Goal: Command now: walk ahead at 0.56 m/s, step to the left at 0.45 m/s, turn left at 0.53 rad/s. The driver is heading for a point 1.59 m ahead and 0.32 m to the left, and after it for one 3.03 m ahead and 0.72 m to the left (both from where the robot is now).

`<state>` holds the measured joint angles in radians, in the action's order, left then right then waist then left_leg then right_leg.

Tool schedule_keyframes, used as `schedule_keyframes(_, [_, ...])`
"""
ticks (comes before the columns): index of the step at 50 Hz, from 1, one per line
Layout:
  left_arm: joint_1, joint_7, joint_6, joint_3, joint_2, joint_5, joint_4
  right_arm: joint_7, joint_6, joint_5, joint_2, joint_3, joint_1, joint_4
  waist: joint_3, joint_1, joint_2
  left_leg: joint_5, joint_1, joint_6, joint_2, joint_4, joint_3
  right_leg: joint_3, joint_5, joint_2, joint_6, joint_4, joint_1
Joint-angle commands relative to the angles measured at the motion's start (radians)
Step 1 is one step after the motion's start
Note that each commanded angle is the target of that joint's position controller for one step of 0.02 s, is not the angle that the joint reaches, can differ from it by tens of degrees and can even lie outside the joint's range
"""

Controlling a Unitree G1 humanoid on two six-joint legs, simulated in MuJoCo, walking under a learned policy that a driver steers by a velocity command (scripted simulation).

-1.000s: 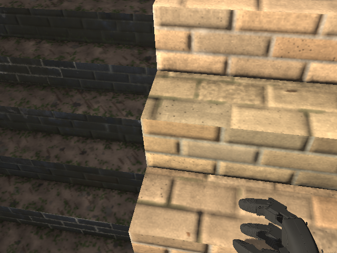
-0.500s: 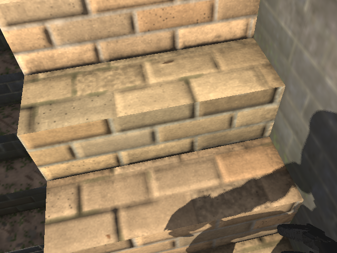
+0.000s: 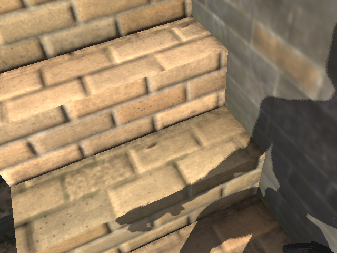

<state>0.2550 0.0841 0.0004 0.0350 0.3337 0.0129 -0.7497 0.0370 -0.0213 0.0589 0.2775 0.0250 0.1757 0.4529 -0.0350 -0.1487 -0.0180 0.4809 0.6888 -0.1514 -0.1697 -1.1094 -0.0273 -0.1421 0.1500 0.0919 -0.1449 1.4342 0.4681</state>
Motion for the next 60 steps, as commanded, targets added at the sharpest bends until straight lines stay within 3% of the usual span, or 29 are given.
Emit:
schedule_keyframes(1, [-0.235,-0.095,0.056,-0.064,-0.114,0.084,0.281,-0.018,0.024,-0.081,-0.01,-0.011,0.103,0.045,0.142,0.04,0.0,0.362,-0.131,-0.132,0.224,0.646,0.762,0.011,0.298,0.006,0.031,0.623,0.499])
schedule_keyframes(6, [-0.095,-0.048,0.074,-0.075,-0.046,0.011,0.232,-0.02,0.074,-0.019,0.056,-0.032,0.099,0.037,0.141,0.103,0.064,0.231,-0.113,-0.143,0.188,0.78,0.629,0.108,0.155,-0.045,0.133,0.561,0.481])
schedule_keyframes(13, [-0.293,-0.006,0.051,-0.099,-0.105,0.006,0.227,0.027,0.081,-0.017,0.09,-0.006,0.0,0.012,0.06,0.036,-0.111,-0.028,-0.038,-0.17,0.201,0.804,0.528,0.244,-0.101,-0.057,0.144,-0.21,0.04])
schedule_keyframes(17, [-0.114,-0.009,0.045,-0.024,-0.006,-0.022,0.198,0.029,0.086,-0.045,0.114,-0.019,-0.006,-0.033,-0.005,0.14,-0.276,-0.467,-0.506,-0.065,0.167,0.601,0.552,0.154,0.146,-0.056,0.132,-1.051,-0.206])
schedule_keyframes(19, [0.089,-0.028,0.058,0.015,0.088,0.036,0.043,0.068,0.117,-0.078,0.023,-0.003,-0.057,-0.11,-0.157,0.128,0.06,-0.028,-0.131,0.04,0.083,-0.053,0.289,0.004,-0.514,-0.361,0.111,-1.046,-0.777])
schedule_keyframes(20, [0.128,-0.025,0.049,0.006,0.072,0.088,0.013,0.064,0.093,-0.094,-0.03,-0.004,0.06,-0.094,-0.211,0.092,0.208,0.283,0.297,0.106,0.048,-0.538,0.198,-0.111,-1.38,-0.561,0.019,-0.74,-1.05])
schedule_keyframes(21, [0.106,-0.027,0.05,0.026,0.069,0.126,0.043,0.05,0.087,-0.126,0.03,-0.021,0.242,-0.048,-0.363,0.062,0.14,0.217,0.311,0.217,0.116,-0.83,0.221,-0.326,-1.081,-0.717,-0.163,-0.828,-0.968])
schedule_keyframes(22, [0.02,-0.022,0.046,0.033,0.065,0.098,0.085,0.024,0.073,-0.157,0.074,-0.035,0.248,-0.045,-0.269,0.056,0.119,0.117,0.341,0.268,0.182,-1.033,0.204,-0.353,-0.503,-0.699,-0.226,-0.985,-0.813])
schedule_keyframes(24, [-0.169,-0.041,0.065,0.019,0.031,0.038,0.124,-0.007,0.108,-0.142,0.026,0.012,-0.034,-0.111,0.054,0.087,0.18,0.046,0.242,0.278,0.295,-0.371,0.142,0.032,0.128,-0.353,-0.102,-1.195,-0.457])
schedule_keyframes(26, [-0.254,-0.052,0.061,0.022,0.061,0.027,0.08,-0.011,0.128,-0.081,-0.01,0.029,-0.264,-0.126,0.185,0.119,0.167,0.042,-0.283,0.275,0.152,0.14,-0.127,0.281,-0.893,-0.187,-0.026,-1.204,-0.157])
schedule_keyframes(28, [-0.273,-0.035,0.064,0.048,0.206,0.039,0.094,-0.021,0.101,-0.069,0.112,-0.038,-0.109,-0.064,-0.047,-0.017,0.136,-0.293,-0.44,0.188,0.119,0.382,-0.099,0.237,-1.808,-0.271,0.022,-0.911,-0.383])
schedule_keyframes(30, [-0.251,-0.033,0.056,0.069,0.272,-0.055,0.121,0.008,0.072,-0.033,0.144,-0.091,0.161,0.079,-0.138,-0.152,0.037,-0.701,-0.574,0.064,0.116,0.929,-0.05,0.304,-1.365,-0.198,0.114,-0.541,-0.495])
schedule_keyframes(31, [-0.236,-0.041,0.061,0.057,0.219,-0.101,0.134,0.015,0.043,-0.009,0.116,-0.085,0.162,0.155,-0.011,-0.106,-0.155,-1.007,-0.668,0.026,0.126,1.119,-0.078,0.331,-0.616,-0.101,0.19,-0.237,-0.238])
schedule_keyframes(32, [-0.318,-0.05,0.076,0.053,0.166,-0.071,0.193,0.001,0.044,0.012,0.081,-0.062,0.264,0.227,0.186,-0.104,-0.444,-1.131,-0.93,-0.092,0.237,1.112,0.09,0.32,0.559,0.082,0.308,0.468,0.43])
schedule_keyframes(33, [-0.382,-0.037,0.087,-0.004,0.01,-0.028,0.241,-0.013,0.057,0.063,0.124,-0.061,0.326,0.286,0.193,-0.079,-0.516,-1.78,-0.931,-0.078,0.373,1.032,0.114,0.297,0.85,0.129,0.32,1.136,0.601])
schedule_keyframes(35, [-0.582,-0.037,0.1,-0.088,-0.104,-0.027,0.444,-0.077,0.117,0.097,0.181,-0.108,0.615,0.427,-0.171,-0.143,-0.353,-2.097,-1.802,-0.104,0.628,0.514,0.353,0.051,1.24,0.02,0.331,1.735,1.506])
schedule_keyframes(37, [-1.15,-0.026,0.109,-0.151,-0.172,0.008,0.626,-0.086,0.134,0.044,0.081,-0.117,1.249,0.63,-0.308,-0.523,-0.273,-2.383,-2.399,-0.083,0.591,0.286,0.477,0.093,1.575,0.004,0.382,1.677,1.939])
schedule_keyframes(39, [-0.812,-0.092,0.09,-0.158,-0.235,0.036,0.545,-0.123,0.125,-0.024,0.106,-0.146,0.838,0.533,-0.525,-0.225,-0.019,-1.857,-1.949,-0.051,0.504,0.411,0.562,-0.008,1.188,-0.09,0.27,1.356,1.389])
schedule_keyframes(41, [-0.576,-0.157,0.059,-0.185,-0.259,0.045,0.499,-0.11,0.112,-0.155,0.207,-0.157,0.084,0.255,-0.264,0.167,0.246,-1.107,-0.562,0.018,0.401,0.816,0.565,0.073,0.749,-0.165,0.187,0.377,0.352])
schedule_keyframes(42, [-0.605,-0.164,0.062,-0.194,-0.289,0.039,0.483,-0.083,0.108,-0.171,0.214,-0.169,0.028,0.23,-0.057,0.156,0.24,-1.107,0.025,-0.005,0.351,1.091,0.459,0.299,0.308,-0.084,0.198,0.02,-0.167])
schedule_keyframes(44, [-0.493,-0.084,0.025,-0.127,-0.203,0.038,0.383,-0.022,0.099,-0.194,0.219,-0.183,0.193,0.331,-0.077,0.134,0.028,-1.399,-0.137,0.057,0.266,0.938,0.399,0.245,0.121,-0.075,0.127,-0.328,-0.397])
schedule_keyframes(45, [-0.398,-0.068,0.051,-0.07,-0.138,0.064,0.354,-0.003,0.125,-0.162,0.15,-0.166,0.33,0.353,-0.289,0.157,0.176,-1.16,0.088,0.165,0.157,0.502,0.479,-0.023,-0.035,-0.277,0.025,-0.452,-0.805])
schedule_keyframes(46, [-0.262,-0.105,0.094,-0.027,-0.102,0.036,0.253,-0.008,0.107,-0.123,0.102,-0.14,0.43,0.396,-0.648,0.22,0.373,-0.124,0.075,0.256,0.0,-0.23,0.522,-0.41,-0.38,-0.522,-0.213,-0.57,-0.915])
schedule_keyframes(47, [-0.278,-0.129,0.089,-0.016,-0.077,0.021,0.188,0.003,0.092,-0.146,0.181,-0.168,0.428,0.336,-0.653,0.17,0.299,-0.072,0.164,0.259,0.066,-0.548,0.477,-0.294,-0.279,-0.549,-0.179,-0.537,-0.809])
schedule_keyframes(50, [-0.604,-0.087,0.025,-0.041,-0.21,-0.036,0.168,-0.043,0.044,-0.105,0.105,-0.121,0.454,0.329,-0.342,0.001,0.208,-0.095,0.287,0.226,0.178,-0.568,0.24,0.049,-0.254,-0.54,-0.054,-0.594,-0.555])
schedule_keyframes(53, [-0.534,-0.063,-0.07,-0.01,-0.114,-0.013,0.115,-0.073,0.043,-0.075,0.044,-0.088,0.437,0.318,-0.07,-0.058,0.005,-0.132,0.213,0.191,0.135,-0.484,0.035,0.361,-0.213,-0.416,-0.002,-0.778,-0.426])
schedule_keyframes(56, [-0.464,-0.053,-0.043,-0.007,-0.13,0.024,0.165,-0.174,-0.029,-0.093,-0.002,-0.066,0.366,0.218,-0.093,-0.025,0.106,-0.323,-0.01,0.256,0.173,-0.539,0.016,0.418,0.245,-0.539,-0.03,-0.891,-0.098])
schedule_keyframes(58, [-0.414,-0.042,-0.081,0.001,-0.093,-0.001,0.143,-0.201,-0.068,-0.084,-0.031,-0.049,0.397,0.191,0.009,-0.094,0.316,-0.072,-0.151,0.222,0.167,-0.068,-0.012,0.471,0.591,-0.433,0.046,-1.014,-0.005])
schedule_keyframes(60, [-0.363,-0.03,-0.085,0.014,-0.057,-0.037,0.133,-0.191,-0.076,-0.043,-0.013,-0.051,0.396,0.212,0.103,-0.077,0.263,0.021,-0.186,0.187,0.163,0.168,-0.05,0.417,0.778,-0.443,0.036,-0.992,-0.033])
